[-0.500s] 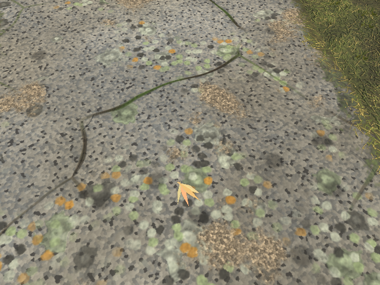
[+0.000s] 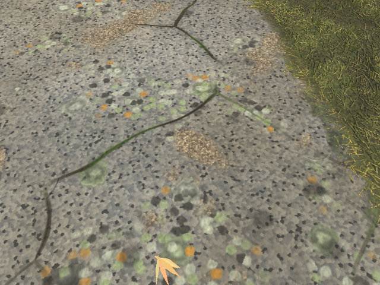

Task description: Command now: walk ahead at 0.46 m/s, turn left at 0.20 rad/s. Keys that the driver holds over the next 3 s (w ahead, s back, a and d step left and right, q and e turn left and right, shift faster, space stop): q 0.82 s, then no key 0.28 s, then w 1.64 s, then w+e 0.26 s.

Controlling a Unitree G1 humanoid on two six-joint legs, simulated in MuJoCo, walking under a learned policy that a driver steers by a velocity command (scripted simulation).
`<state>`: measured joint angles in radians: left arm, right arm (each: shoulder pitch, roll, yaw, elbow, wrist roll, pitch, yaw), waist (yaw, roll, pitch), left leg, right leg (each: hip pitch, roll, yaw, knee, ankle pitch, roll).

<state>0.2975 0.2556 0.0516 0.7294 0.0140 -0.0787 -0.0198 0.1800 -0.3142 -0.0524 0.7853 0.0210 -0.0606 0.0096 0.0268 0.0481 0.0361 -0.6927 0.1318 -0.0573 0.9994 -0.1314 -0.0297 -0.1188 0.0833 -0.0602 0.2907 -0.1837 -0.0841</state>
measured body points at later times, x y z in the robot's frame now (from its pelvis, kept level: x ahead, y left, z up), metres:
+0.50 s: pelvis +0.20 +0.04 -0.01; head +0.25 +0.06 +0.43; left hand +0.29 +0.34 -0.12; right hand +0.42 -0.20 -0.11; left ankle +0.26 +0.13 -0.75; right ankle +0.28 -0.12 -0.69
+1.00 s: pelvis +0.25 +0.00 -0.01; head +0.28 +0.01 +0.44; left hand +0.21 +0.31 -0.10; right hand +0.53 -0.14 -0.11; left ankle +0.17 +0.11 -0.71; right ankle +0.33 -0.10 -0.75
